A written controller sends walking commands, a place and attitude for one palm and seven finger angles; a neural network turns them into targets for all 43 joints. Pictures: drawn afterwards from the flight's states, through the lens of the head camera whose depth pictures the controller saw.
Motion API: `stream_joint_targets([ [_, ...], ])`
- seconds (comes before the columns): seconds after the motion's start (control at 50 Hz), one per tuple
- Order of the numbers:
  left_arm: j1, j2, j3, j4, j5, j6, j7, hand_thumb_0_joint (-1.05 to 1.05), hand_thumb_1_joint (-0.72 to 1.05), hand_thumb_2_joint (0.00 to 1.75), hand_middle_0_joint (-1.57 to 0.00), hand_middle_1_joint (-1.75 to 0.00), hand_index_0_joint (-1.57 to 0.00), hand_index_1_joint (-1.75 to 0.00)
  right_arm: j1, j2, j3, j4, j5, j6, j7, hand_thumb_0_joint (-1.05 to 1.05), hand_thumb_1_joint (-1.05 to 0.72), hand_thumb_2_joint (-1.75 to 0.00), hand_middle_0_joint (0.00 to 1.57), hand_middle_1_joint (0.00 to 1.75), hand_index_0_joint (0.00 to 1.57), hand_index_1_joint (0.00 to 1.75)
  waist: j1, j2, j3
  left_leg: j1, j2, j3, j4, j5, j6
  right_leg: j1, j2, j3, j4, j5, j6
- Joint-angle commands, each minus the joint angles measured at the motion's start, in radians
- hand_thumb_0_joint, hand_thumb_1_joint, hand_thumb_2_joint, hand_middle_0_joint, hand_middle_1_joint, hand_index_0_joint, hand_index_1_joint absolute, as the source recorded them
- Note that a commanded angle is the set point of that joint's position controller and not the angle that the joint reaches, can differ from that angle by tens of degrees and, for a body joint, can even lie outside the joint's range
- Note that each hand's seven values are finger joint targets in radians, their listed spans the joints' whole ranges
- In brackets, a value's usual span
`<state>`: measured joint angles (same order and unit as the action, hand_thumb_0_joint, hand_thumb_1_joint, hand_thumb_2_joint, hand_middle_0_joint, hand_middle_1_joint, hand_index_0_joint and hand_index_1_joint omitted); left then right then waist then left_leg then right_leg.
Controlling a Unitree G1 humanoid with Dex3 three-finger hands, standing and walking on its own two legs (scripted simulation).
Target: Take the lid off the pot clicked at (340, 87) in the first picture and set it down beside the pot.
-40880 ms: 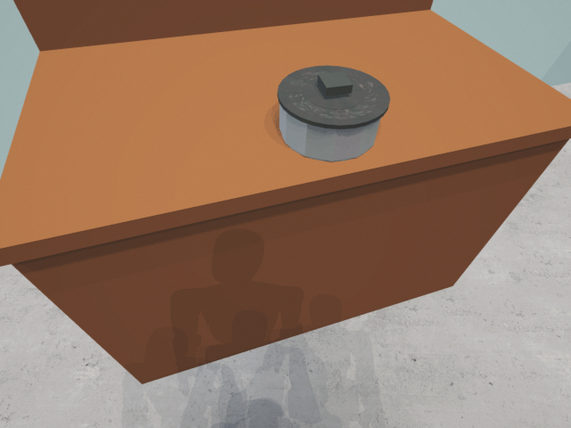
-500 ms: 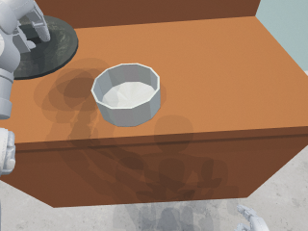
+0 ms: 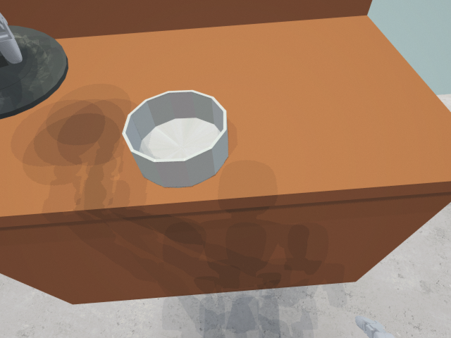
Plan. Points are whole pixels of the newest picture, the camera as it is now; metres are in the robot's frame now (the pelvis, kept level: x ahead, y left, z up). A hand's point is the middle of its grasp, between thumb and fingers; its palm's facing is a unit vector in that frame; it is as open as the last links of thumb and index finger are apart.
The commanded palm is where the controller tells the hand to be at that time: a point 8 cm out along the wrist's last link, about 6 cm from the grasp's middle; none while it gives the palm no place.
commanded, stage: lower the lid onto the table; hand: left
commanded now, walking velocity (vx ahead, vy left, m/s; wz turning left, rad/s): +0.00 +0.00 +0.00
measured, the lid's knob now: out of the picture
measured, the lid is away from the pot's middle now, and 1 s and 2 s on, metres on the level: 0.25 0.25 0.23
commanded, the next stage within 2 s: none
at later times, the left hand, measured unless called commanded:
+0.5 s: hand (1, 68) +0.43 +0.31 +0.27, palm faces -0.13 -0.06 -0.99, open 6.2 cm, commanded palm +0.40 +0.32 +0.34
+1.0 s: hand (6, 99) +0.41 +0.32 +0.23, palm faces -0.21 -0.08 -0.97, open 6.2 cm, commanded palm +0.39 +0.33 +0.30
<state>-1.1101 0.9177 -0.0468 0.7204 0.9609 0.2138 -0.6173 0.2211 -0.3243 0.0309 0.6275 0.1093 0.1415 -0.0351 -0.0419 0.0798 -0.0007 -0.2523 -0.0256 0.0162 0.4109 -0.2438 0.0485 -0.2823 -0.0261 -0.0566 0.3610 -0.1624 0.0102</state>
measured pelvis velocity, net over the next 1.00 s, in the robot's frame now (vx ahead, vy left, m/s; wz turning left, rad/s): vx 0.00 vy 0.00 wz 0.01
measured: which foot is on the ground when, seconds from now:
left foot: down 0.00-1.00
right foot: down 0.00-1.00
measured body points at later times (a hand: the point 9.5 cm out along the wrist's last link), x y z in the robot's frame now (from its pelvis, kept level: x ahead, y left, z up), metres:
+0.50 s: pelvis +0.00 +0.01 +0.00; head +0.04 -0.02 +0.45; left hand +0.43 +0.31 +0.32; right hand +0.14 -0.24 -0.12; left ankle -0.03 +0.09 -0.74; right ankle +0.01 -0.13 -0.74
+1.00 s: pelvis +0.00 +0.00 +0.00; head +0.04 -0.02 +0.45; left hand +0.42 +0.32 +0.28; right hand +0.12 -0.26 -0.12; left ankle -0.03 +0.09 -0.74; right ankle +0.01 -0.13 -0.74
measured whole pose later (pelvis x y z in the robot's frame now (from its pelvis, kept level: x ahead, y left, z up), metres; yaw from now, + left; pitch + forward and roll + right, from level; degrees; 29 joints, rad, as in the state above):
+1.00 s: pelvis +0.00 +0.00 +0.00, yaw +1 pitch +4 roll -1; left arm -0.94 0.84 -0.05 0.64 0.91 0.21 -0.58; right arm 0.21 -0.32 0.03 0.62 0.10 0.12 -0.03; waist -0.04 0.07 0.01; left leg -0.25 -0.03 0.00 0.43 -0.25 0.05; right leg -0.27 -0.03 -0.07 0.37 -0.16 0.01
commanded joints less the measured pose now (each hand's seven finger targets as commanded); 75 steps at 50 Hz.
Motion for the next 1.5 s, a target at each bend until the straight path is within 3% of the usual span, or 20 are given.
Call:
stream_joint_targets([
  [0.0,-0.534,0.318,0.109,-0.289,-0.003,-0.022,0.065,0.00,0.42,1.29,-0.83,-0.70,-1.09,-0.82,-0.056,-0.139,-0.046,-0.130,0.002,-0.041,-0.001,0.00,-0.90,-0.90,0.20,0.30,0.20,0.30,-0.005,0.104,-0.444,0.213,0.003,-0.044,0.005,0.521,0.031,0.156,0.033,0.008,0.004,0.263,-0.064],
  [0.12,-0.570,0.339,0.136,-0.260,0.012,0.011,0.073,0.00,0.42,1.29,-0.83,-0.70,-1.09,-0.82,-0.045,-0.127,-0.041,-0.113,-0.002,-0.054,0.001,0.00,-0.90,-0.90,0.20,0.30,0.20,0.30,0.005,0.071,-0.451,0.203,0.001,-0.054,-0.011,0.515,0.020,0.178,0.042,0.007,0.010,0.262,-0.065],
  [0.24,-0.486,0.238,0.073,-0.234,0.003,0.039,0.060,0.00,0.42,1.29,-0.83,-0.70,-1.09,-0.82,-0.076,-0.125,-0.039,-0.127,-0.002,-0.057,0.014,0.00,-0.90,-0.90,0.20,0.30,0.20,0.30,0.002,0.038,-0.398,0.190,0.007,-0.054,-0.007,0.510,0.020,0.144,0.040,-0.007,0.013,0.253,-0.064],
  [0.32,-0.518,0.319,0.135,-0.345,0.004,0.037,0.075,0.00,0.42,1.29,-0.83,-0.70,-1.09,-0.82,-0.071,-0.125,-0.039,-0.141,-0.004,-0.062,0.014,0.00,-0.90,-0.90,0.20,0.30,0.20,0.30,0.016,0.040,-0.486,0.216,0.006,-0.058,-0.009,0.536,0.021,0.190,0.041,0.005,0.022,0.265,-0.062],
  [0.38,-0.542,0.288,0.117,-0.322,0.002,0.040,0.071,0.00,0.42,1.29,-0.83,-0.70,-1.09,-0.82,-0.082,-0.119,-0.037,-0.138,-0.005,-0.064,0.008,0.00,-0.90,-0.90,0.20,0.30,0.20,0.30,0.004,0.052,-0.456,0.216,0.001,-0.057,-0.007,0.533,0.023,0.169,0.042,-0.003,0.019,0.263,-0.062],
  [0.42,-0.530,0.335,0.164,-0.374,-0.002,0.033,0.081,0.00,0.42,1.29,-0.83,-0.70,-1.09,-0.82,-0.071,-0.119,-0.040,-0.140,-0.009,-0.073,0.012,0.00,-0.90,-0.90,0.20,0.30,0.20,0.30,0.018,0.054,-0.503,0.237,0.005,-0.067,-0.002,0.582,0.018,0.193,0.043,0.006,0.026,0.275,-0.061],
  [0.5,-0.398,0.231,0.093,-0.267,-0.029,0.031,0.072,0.00,0.42,1.29,-0.83,-0.70,-1.09,-0.82,-0.064,-0.131,-0.042,-0.131,-0.006,-0.067,0.017,0.00,-0.90,-0.90,0.20,0.30,0.20,0.30,0.004,0.045,-0.412,0.208,0.006,-0.061,0.008,0.560,0.014,0.141,0.040,-0.007,0.020,0.262,-0.061],
  [0.58,-0.389,0.244,0.107,-0.260,-0.016,0.036,0.071,0.00,0.42,1.29,-0.83,-0.70,-1.09,-0.82,-0.083,-0.121,-0.036,-0.144,-0.003,-0.061,0.015,0.00,-0.90,-0.90,0.20,0.30,0.20,0.30,0.011,0.005,-0.386,0.163,0.002,-0.048,-0.008,0.465,0.020,0.155,0.043,-0.008,0.022,0.242,-0.061],
  [0.62,-0.437,0.310,0.153,-0.343,-0.010,0.026,0.083,0.00,0.42,1.29,-0.83,-0.70,-1.09,-0.82,-0.074,-0.123,-0.038,-0.152,-0.007,-0.063,0.015,0.00,-0.90,-0.90,0.20,0.30,0.20,0.30,0.018,0.024,-0.456,0.176,0.001,-0.049,-0.006,0.486,0.020,0.198,0.043,0.005,0.030,0.259,-0.060],
  [0.72,-0.428,0.366,0.200,-0.345,-0.012,0.011,0.090,0.00,0.42,1.29,-0.83,-0.70,-1.09,-0.82,-0.066,-0.125,-0.041,-0.150,-0.010,-0.069,0.007,0.00,-0.90,-0.90,0.20,0.30,0.20,0.30,0.020,0.048,-0.476,0.174,-0.005,-0.047,0.004,0.484,0.023,0.225,0.042,0.014,0.034,0.280,-0.060],
  [0.78,-0.394,0.255,0.111,-0.233,-0.023,0.011,0.080,0.00,0.42,1.29,-0.83,-0.70,-1.09,-0.82,-0.067,-0.123,-0.040,-0.137,-0.003,-0.062,0.000,0.00,-0.90,-0.90,0.20,0.30,0.20,0.30,-0.005,0.036,-0.369,0.142,-0.005,-0.042,-0.006,0.399,0.024,0.162,0.044,-0.002,0.016,0.232,-0.062],
  [0.86,-0.419,0.288,0.136,-0.340,-0.025,-0.004,0.092,0.00,0.42,1.29,-0.83,-0.70,-1.09,-0.82,-0.073,-0.121,-0.044,-0.148,-0.004,-0.067,0.000,0.00,-0.90,-0.90,0.20,0.30,0.20,0.30,0.003,0.081,-0.450,0.187,-0.006,-0.049,0.007,0.466,0.028,0.193,0.042,0.009,0.030,0.267,-0.065],
  [0.98,-0.367,0.312,0.170,-0.287,-0.034,-0.021,0.098,0.00,0.42,1.29,-0.83,-0.70,-1.09,-0.82,-0.057,-0.129,-0.046,-0.131,-0.007,-0.067,-0.006,0.00,-0.90,-0.90,0.20,0.30,0.20,0.30,-0.001,0.055,-0.406,0.159,-0.008,-0.051,0.000,0.418,0.029,0.189,0.048,0.000,0.017,0.251,-0.064],
  [1.1,-0.333,0.251,0.113,-0.235,-0.058,-0.036,0.104,0.00,0.42,1.29,-0.83,-0.70,-1.09,-0.82,-0.044,-0.142,-0.052,-0.121,-0.006,-0.062,-0.003,0.00,-0.90,-0.90,0.20,0.30,0.20,0.30,-0.016,0.052,-0.368,0.151,-0.007,-0.050,-0.006,0.361,0.027,0.154,0.047,-0.008,0.006,0.210,-0.063],
  [1.12,-0.373,0.344,0.189,-0.312,-0.037,-0.043,0.113,0.00,0.42,1.29,-0.83,-0.70,-1.09,-0.82,-0.043,-0.136,-0.052,-0.130,-0.011,-0.066,-0.003,0.00,-0.90,-0.90,0.20,0.30,0.20,0.30,0.005,0.052,-0.438,0.162,-0.008,-0.052,-0.007,0.393,0.027,0.208,0.050,0.007,0.019,0.240,-0.063],
  [1.18,-0.376,0.279,0.144,-0.299,-0.043,-0.049,0.108,0.00,0.42,1.29,-0.83,-0.70,-1.09,-0.82,-0.056,-0.126,-0.048,-0.130,-0.012,-0.069,-0.005,0.00,-0.90,-0.90,0.20,0.30,0.20,0.30,-0.011,0.082,-0.422,0.180,-0.007,-0.057,0.001,0.446,0.027,0.189,0.050,-0.001,0.018,0.262,-0.062],
  [1.24,-0.300,0.286,0.160,-0.174,-0.040,-0.052,0.108,0.00,0.42,1.29,-0.83,-0.70,-1.09,-0.82,-0.038,-0.135,-0.049,-0.119,-0.011,-0.061,-0.005,0.00,-0.90,-0.90,0.20,0.30,0.20,0.30,-0.011,0.014,-0.350,0.125,-0.008,-0.048,-0.007,0.365,0.029,0.173,0.055,-0.010,0.010,0.228,-0.061],
  [1.34,-0.339,0.233,0.112,-0.255,-0.052,-0.063,0.112,0.00,0.42,1.29,-0.83,-0.70,-1.09,-0.82,-0.052,-0.130,-0.054,-0.130,-0.014,-0.063,-0.001,0.00,-0.90,-0.90,0.20,0.30,0.20,0.30,-0.016,0.070,-0.385,0.165,-0.008,-0.056,-0.005,0.384,0.028,0.164,0.053,-0.006,0.011,0.221,-0.062],
  [1.46,-0.361,0.290,0.148,-0.165,-0.045,-0.079,0.125,0.00,0.42,1.29,-0.83,-0.70,-1.09,-0.82,-0.012,-0.140,-0.051,-0.105,-0.009,-0.062,-0.010,0.00,-0.90,-0.90,0.20,0.30,0.20,0.30,-0.021,0.008,-0.374,0.126,-0.010,-0.048,-0.020,0.325,0.029,0.186,0.056,-0.007,0.010,0.223,-0.058],
  [1.48,-0.377,0.253,0.114,-0.169,-0.046,-0.081,0.122,0.00,0.42,1.29,-0.83,-0.70,-1.09,-0.82,-0.017,-0.137,-0.052,-0.107,-0.012,-0.065,-0.011,0.00,-0.90,-0.90,0.20,0.30,0.20,0.30,-0.024,0.034,-0.379,0.136,-0.015,-0.047,-0.015,0.340,0.032,0.181,0.055,-0.006,0.007,0.232,-0.059],
])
